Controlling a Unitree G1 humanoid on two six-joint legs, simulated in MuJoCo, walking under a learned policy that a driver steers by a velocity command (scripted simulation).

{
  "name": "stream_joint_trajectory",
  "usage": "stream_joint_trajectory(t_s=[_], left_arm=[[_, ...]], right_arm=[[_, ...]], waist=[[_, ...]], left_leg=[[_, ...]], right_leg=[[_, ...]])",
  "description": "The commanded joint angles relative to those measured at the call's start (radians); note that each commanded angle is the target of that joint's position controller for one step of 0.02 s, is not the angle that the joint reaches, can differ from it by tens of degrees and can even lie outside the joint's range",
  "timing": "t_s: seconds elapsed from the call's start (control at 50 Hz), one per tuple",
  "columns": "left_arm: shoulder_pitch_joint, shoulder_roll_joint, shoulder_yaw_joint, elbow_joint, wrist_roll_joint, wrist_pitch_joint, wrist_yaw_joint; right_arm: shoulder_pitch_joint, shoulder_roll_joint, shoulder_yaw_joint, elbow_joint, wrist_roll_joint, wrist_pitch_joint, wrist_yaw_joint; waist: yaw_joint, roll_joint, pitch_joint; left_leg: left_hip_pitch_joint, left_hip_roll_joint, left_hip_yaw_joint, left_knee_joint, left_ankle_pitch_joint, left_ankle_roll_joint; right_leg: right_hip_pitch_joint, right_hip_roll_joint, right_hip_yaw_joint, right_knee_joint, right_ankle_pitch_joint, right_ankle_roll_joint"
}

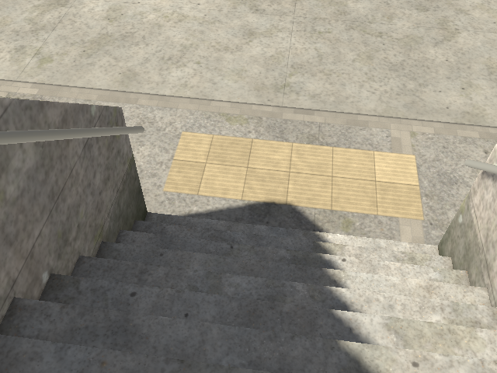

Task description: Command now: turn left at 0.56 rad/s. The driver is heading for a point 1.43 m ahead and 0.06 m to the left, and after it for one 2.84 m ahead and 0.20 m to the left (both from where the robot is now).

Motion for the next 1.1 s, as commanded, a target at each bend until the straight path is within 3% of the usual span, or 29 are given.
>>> stream_joint_trajectory(t_s=[0.02,0.04,0.06,0.08,0.1,0.12,0.14,0.18,0.2,0.22,0.24,0.26,0.28,0.3,0.32,0.34,0.36,0.4,0.48,0.58,0.66,0.74,0.76,0.78,0.8,0.86,0.96,1.0,1.1], left_arm=[[-0.007,0.081,0.011,-0.12,0.008,0.005,0.028],[-0.129,0.047,0.002,-0.159,-0.001,0.021,0.038],[-0.122,0.024,-0.003,-0.153,-0.016,0.032,0.047],[0.051,0.03,0.007,-0.092,-0.007,0.032,0.061],[0.087,0.048,0.018,-0.102,-0.008,0.033,0.073],[-0.03,0.055,0.024,-0.154,-0.032,0.036,0.076],[-0.017,0.056,0.023,-0.157,-0.064,0.04,0.071],[0.295,0.106,0.075,-0.054,-0.09,0.032,0.086],[0.431,0.242,0.118,-0.025,-0.075,0.018,0.12],[0.653,0.292,0.15,0.013,0.033,-0.002,0.099],[0.685,0.268,0.14,0.063,0.113,0.007,0.064],[0.577,0.217,0.129,0.047,0.079,0.02,0.018],[0.394,0.135,0.111,-0.009,-0.009,0.026,-0.009],[0.264,0.105,0.103,-0.04,-0.062,0.017,-0.015],[0.107,0.105,0.102,-0.07,-0.031,-0.006,-0.009],[-0.012,0.14,0.102,-0.108,-0.007,-0.027,0.003],[-0.054,0.168,0.101,-0.11,0.001,-0.039,0.025],[0.119,0.16,0.086,-0.031,-0.032,-0.054,0.067],[0.3,0.17,0.065,0.035,-0.016,-0.071,0.086],[0.28,0.135,0.031,0.077,-0.028,-0.065,0.04],[0.085,0.196,0.028,0.043,-0.048,-0.092,-0.017],[0.07,0.135,0.013,0.065,-0.111,-0.076,-0.066],[0.297,0.065,0.017,0.099,-0.093,-0.076,-0.057],[0.363,0.04,0.011,0.092,-0.086,-0.078,-0.041],[0.22,0.113,0.025,0.082,-0.087,-0.063,-0.036],[0.207,0.089,0.038,0.099,-0.058,-0.048,-0.031],[0.101,0.079,0.055,0.091,-0.067,-0.048,-0.039],[0.118,0.003,0.018,0.106,-0.098,0.037,0.01],[0.111,0.036,0.019,0.136,-0.077,0.075,0.022]], right_arm=[[0.074,-0.173,-0.05,-0.042,0.006,-0.016,-0.023],[0.113,-0.157,-0.057,-0.04,0.05,-0.01,-0.036],[0.145,-0.16,-0.063,-0.029,0.052,-0.005,-0.036],[0.111,-0.153,-0.058,-0.023,0.007,-0.007,-0.027],[0.049,-0.154,-0.064,-0.068,0.011,-0.01,-0.022],[0.073,-0.177,-0.08,-0.074,0.053,0.0,-0.027],[0.041,-0.212,-0.097,-0.082,0.053,0.008,-0.031],[-0.051,-0.198,-0.095,-0.116,0.043,0.014,-0.026],[0.055,0.014,-0.047,-0.163,0.059,-0.002,-0.013],[-0.135,0.005,-0.05,-0.281,0.116,0.003,-0.039],[-0.273,0.03,-0.034,-0.295,0.119,0.019,-0.059],[-0.223,-0.002,-0.039,-0.266,0.117,0.036,-0.077],[-0.136,-0.103,-0.068,-0.215,0.089,0.045,-0.085],[-0.061,-0.13,-0.07,-0.197,0.045,0.045,-0.074],[0.081,-0.109,-0.049,-0.179,-0.005,0.055,-0.023],[0.103,-0.094,-0.047,-0.183,-0.003,0.064,0.026],[0.084,-0.078,-0.04,-0.196,0.022,0.066,0.057],[-0.01,-0.097,-0.035,-0.241,0.073,0.072,0.059],[-0.185,-0.071,0.003,-0.34,0.053,0.096,0.023],[-0.209,-0.019,0.035,-0.317,0.004,0.108,0.069],[-0.198,-0.058,0.022,-0.25,0.024,0.07,0.123],[-0.07,-0.069,-0.01,-0.173,0.07,0.018,0.107],[-0.122,-0.14,-0.024,-0.187,0.074,0.018,0.094],[-0.238,-0.127,-0.018,-0.196,0.083,0.023,0.121],[-0.239,-0.111,-0.029,-0.186,0.091,0.035,0.114],[-0.24,-0.09,-0.031,-0.159,0.106,0.037,0.092],[-0.218,-0.111,-0.035,-0.139,0.093,0.025,0.082],[-0.298,-0.051,-0.009,-0.14,0.156,0.091,-0.02],[-0.299,-0.089,-0.012,-0.05,0.133,0.141,-0.033]], waist=[[-0.001,0.049,-0.048],[-0.057,0.049,-0.022],[-0.061,0.109,-0.012],[0.011,0.197,-0.031],[0.039,0.16,-0.039],[0.0,0.094,-0.024],[0.013,0.096,-0.031],[0.167,0.035,-0.085],[0.131,-0.238,-0.26],[0.306,-0.185,-0.083],[0.308,0.046,0.048],[0.224,-0.015,0.051],[0.129,-0.088,0.005],[0.04,-0.125,-0.021],[-0.052,-0.171,-0.06],[-0.094,-0.084,-0.042],[-0.098,-0.025,-0.004],[0.012,-0.045,0.086],[0.144,-0.087,0.062],[0.128,-0.095,0.056],[0.053,-0.085,0.07],[-0.016,-0.031,-0.056],[0.114,0.124,-0.182],[0.191,0.112,-0.117],[0.124,0.026,0.021],[0.136,0.055,0.118],[0.102,0.062,0.059],[0.086,0.028,-0.079],[0.067,0.009,0.091]], left_leg=[[0.274,0.322,-0.471,-0.116,0.611,0.255],[0.309,0.3,-0.514,-0.172,0.471,0.268],[0.266,0.281,-0.55,-0.223,0.343,0.27],[0.173,0.298,-0.578,-0.177,0.424,0.255],[0.146,0.305,-0.577,-0.155,0.553,0.263],[0.154,0.277,-0.569,-0.219,0.555,0.282],[0.132,0.251,-0.558,-0.238,0.499,0.254],[-0.148,0.161,-0.461,-0.088,0.452,0.194],[-0.403,0.007,-0.236,0.158,-0.056,0.028],[-0.949,-0.2,-0.238,0.376,-0.456,-0.104],[-1.191,-0.16,-0.307,0.439,-0.329,-0.135],[-1.121,-0.114,-0.282,0.506,-0.174,-0.148],[-0.946,-0.095,-0.206,0.548,-0.07,-0.15],[-0.764,-0.095,-0.105,0.719,0.042,-0.152],[-0.54,-0.066,-0.002,0.998,0.125,-0.165],[-0.424,-0.054,0.049,1.148,0.209,-0.156],[-0.358,-0.045,0.071,1.232,0.245,-0.154],[-0.518,-0.033,0.058,1.204,0.277,-0.147],[-0.871,0.007,-0.026,1.009,0.347,-0.173],[-0.701,0.166,0.042,0.441,0.428,-0.175],[-0.08,0.139,0.161,0.207,0.199,-0.17],[0.314,0.171,0.115,-0.306,0.438,-0.124],[0.495,0.272,0.01,-0.274,0.815,0.012],[0.329,0.277,-0.058,-0.286,0.467,0.074],[0.088,0.226,-0.027,-0.357,0.131,0.029],[-0.007,0.221,-0.006,-0.404,-0.056,-0.02],[0.077,0.183,0.078,-0.34,0.147,-0.049],[0.321,0.234,0.011,-0.289,0.578,-0.078],[0.298,0.225,0.015,-0.371,0.376,-0.08]], right_leg=[[-0.09,-0.013,0.075,-0.144,-0.175,0.047],[-0.09,0.009,0.046,-0.395,-0.341,0.062],[-0.012,0.044,0.013,-0.434,-0.404,0.056],[0.13,0.037,0.034,-0.242,-0.215,0.026],[0.181,0.041,0.041,-0.276,-0.277,0.026],[0.201,0.099,-0.013,-0.495,-0.56,0.037],[0.309,0.119,-0.018,-0.65,-0.512,0.025],[0.831,0.122,-0.002,-0.843,-0.189,-0.03],[1.26,-0.198,0.365,-0.893,0.58,-0.329],[1.447,-0.459,0.84,-0.934,0.868,-0.59],[1.475,-0.508,0.794,-0.964,1.062,-0.559],[1.295,-0.451,0.636,-0.976,1.048,-0.502],[1.067,-0.357,0.423,-0.947,0.988,-0.411],[0.819,-0.234,0.251,-0.916,0.883,-0.308],[0.553,-0.165,0.132,-0.938,0.678,-0.272],[0.333,-0.123,0.074,-1.007,0.428,-0.262],[0.221,-0.107,0.021,-1.055,0.274,-0.261],[0.312,-0.126,0.049,-1.105,0.034,-0.294],[0.765,-0.213,0.166,-1.069,0.051,-0.379],[0.703,-0.209,0.189,-1.164,-0.416,-0.318],[0.328,-0.146,0.096,-1.184,-0.579,-0.265],[0.525,-0.133,0.092,-0.976,-0.243,-0.195],[0.539,-0.058,0.006,-0.873,-0.334,-0.104],[0.542,-0.026,-0.027,-0.936,-0.401,-0.076],[0.628,0.006,-0.083,-0.909,-0.398,-0.079],[0.669,0.01,-0.081,-0.946,-0.368,-0.117],[0.748,0.021,-0.066,-1.001,-0.206,-0.17],[0.774,-0.096,-0.013,-0.968,0.105,-0.13],[0.73,-0.087,0.003,-1.069,-0.082,-0.116]])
